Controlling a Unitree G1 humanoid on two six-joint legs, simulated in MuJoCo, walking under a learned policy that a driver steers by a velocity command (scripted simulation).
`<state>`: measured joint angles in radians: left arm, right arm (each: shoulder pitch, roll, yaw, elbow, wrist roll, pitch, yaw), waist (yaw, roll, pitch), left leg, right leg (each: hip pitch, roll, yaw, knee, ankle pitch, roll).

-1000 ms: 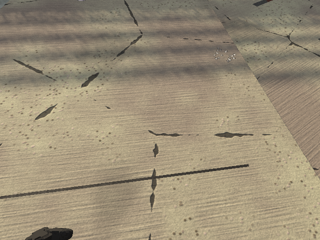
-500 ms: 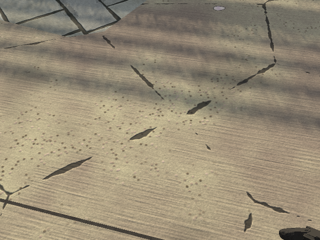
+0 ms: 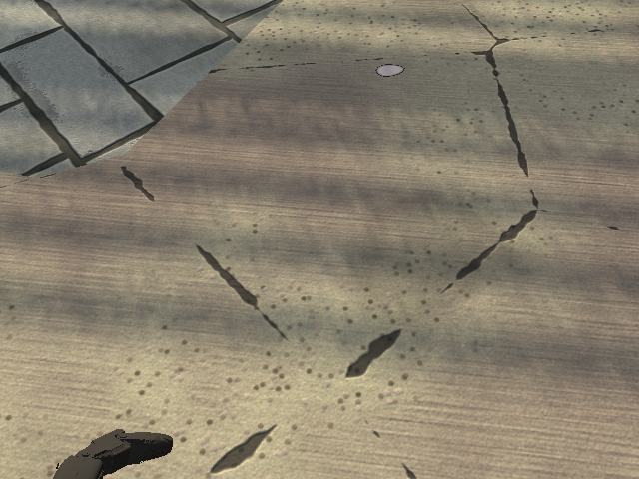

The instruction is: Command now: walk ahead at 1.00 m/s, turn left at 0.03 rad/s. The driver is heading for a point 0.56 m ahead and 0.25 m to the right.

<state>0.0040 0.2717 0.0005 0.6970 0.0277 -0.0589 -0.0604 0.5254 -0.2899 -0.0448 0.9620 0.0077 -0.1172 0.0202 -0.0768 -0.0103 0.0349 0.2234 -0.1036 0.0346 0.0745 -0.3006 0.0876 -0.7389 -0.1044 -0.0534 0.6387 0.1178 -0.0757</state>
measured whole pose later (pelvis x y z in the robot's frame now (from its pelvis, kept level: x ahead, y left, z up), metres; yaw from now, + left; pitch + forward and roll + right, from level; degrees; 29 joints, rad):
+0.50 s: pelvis +0.52 -0.04 +0.00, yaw -18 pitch +2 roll -1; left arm 0.51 0.30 0.09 0.92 -0.01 -0.08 -0.01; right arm -0.08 -0.27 0.03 0.62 -0.05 -0.10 0.02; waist 0.15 0.01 0.03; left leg -0.55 0.05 -0.04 0.47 0.07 -0.01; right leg 0.12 0.11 0.23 0.35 -0.44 -0.09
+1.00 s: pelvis +0.77 -0.10 +0.00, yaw -24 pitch +0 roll +1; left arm 0.09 0.20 -0.01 0.78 0.02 -0.02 0.00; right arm 0.32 -0.25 -0.02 0.90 0.00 -0.01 -0.01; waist -0.06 0.01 0.06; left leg -0.26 -0.01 0.01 0.83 -0.57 0.00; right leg -0.40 0.05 0.01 0.53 -0.13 -0.06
